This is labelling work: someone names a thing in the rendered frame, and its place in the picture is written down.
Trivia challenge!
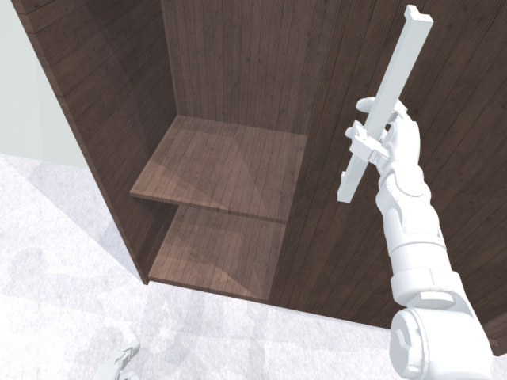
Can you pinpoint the robot left hand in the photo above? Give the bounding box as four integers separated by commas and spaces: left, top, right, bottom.
91, 341, 140, 380

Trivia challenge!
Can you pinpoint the wardrobe door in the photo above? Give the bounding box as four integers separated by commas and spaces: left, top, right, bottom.
268, 0, 507, 329
482, 312, 507, 340

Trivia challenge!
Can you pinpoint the robot right forearm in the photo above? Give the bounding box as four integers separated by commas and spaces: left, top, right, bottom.
375, 161, 493, 374

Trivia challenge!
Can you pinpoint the handle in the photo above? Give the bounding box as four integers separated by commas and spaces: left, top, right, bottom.
337, 5, 433, 203

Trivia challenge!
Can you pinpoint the robot right hand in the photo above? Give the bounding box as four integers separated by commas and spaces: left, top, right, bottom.
345, 97, 420, 176

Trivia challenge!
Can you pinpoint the right robot upper arm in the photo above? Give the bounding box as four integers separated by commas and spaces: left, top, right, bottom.
389, 307, 493, 380

